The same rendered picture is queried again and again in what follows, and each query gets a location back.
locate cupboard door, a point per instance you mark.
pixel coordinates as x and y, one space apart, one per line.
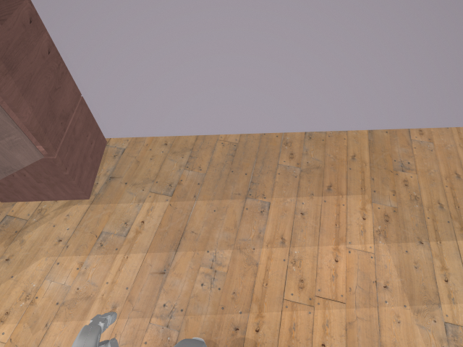
16 149

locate robot left hand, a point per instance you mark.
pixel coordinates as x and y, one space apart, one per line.
90 335

